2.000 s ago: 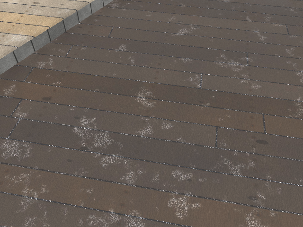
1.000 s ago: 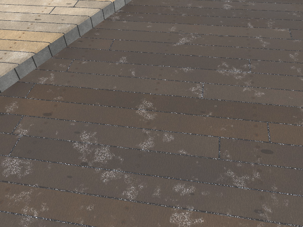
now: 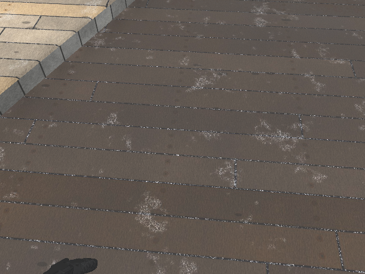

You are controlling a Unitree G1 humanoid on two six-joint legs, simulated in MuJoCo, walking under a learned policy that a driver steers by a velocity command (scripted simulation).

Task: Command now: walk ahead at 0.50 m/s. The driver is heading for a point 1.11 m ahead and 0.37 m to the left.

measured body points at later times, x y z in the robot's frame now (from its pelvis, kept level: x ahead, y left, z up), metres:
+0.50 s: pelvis +0.27 +0.00 +0.01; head +0.30 +0.01 +0.46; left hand +0.21 +0.27 -0.13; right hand +0.50 -0.19 -0.10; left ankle +0.41 +0.15 -0.70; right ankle +0.13 -0.11 -0.72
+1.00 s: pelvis +0.55 +0.09 +0.01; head +0.57 +0.12 +0.46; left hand +0.65 +0.41 -0.07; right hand +0.72 -0.16 -0.10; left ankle +0.41 +0.13 -0.72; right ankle +0.77 +0.04 -0.70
